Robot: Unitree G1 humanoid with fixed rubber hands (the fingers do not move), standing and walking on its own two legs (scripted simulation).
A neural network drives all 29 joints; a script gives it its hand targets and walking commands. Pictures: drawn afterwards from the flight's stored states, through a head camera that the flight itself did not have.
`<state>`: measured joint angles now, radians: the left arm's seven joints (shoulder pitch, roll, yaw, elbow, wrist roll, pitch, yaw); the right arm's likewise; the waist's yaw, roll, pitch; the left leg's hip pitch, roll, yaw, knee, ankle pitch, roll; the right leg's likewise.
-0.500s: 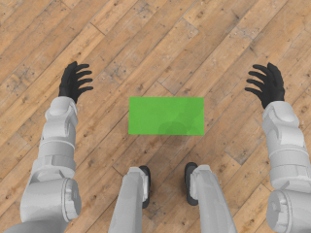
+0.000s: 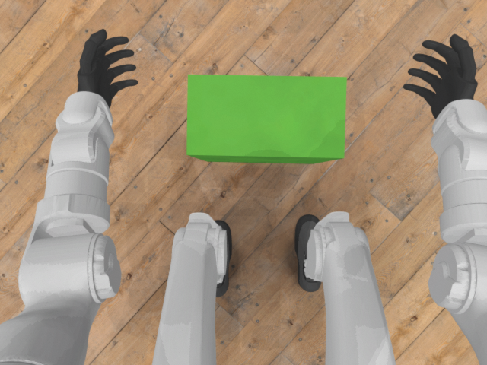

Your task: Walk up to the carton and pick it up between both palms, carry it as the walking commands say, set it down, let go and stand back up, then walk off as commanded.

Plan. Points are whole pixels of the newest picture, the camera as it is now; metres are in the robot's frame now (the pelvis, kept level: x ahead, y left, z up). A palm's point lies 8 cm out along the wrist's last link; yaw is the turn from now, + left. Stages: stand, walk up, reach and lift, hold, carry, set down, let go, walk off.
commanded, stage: reach and lift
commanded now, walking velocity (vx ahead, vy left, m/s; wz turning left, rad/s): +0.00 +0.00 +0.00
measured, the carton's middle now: (262, 128) +0.48 +0.00 -0.37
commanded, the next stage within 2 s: none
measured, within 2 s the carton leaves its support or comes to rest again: neither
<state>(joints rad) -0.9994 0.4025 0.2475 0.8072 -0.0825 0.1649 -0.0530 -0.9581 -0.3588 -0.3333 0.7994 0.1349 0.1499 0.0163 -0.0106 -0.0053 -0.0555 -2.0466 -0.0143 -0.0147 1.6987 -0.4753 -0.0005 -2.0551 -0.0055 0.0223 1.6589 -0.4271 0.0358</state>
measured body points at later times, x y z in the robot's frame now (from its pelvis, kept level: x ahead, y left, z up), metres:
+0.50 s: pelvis -0.01 -0.01 -0.10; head +0.37 +0.01 +0.12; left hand +0.49 +0.24 -0.30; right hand +0.50 -0.24 -0.30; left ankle +0.10 +0.12 -0.47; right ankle +0.12 -0.13 -0.47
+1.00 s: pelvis -0.02 +0.00 -0.14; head +0.34 +0.01 +0.12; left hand +0.51 +0.24 -0.31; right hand +0.51 -0.23 -0.31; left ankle +0.10 +0.12 -0.47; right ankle +0.12 -0.13 -0.47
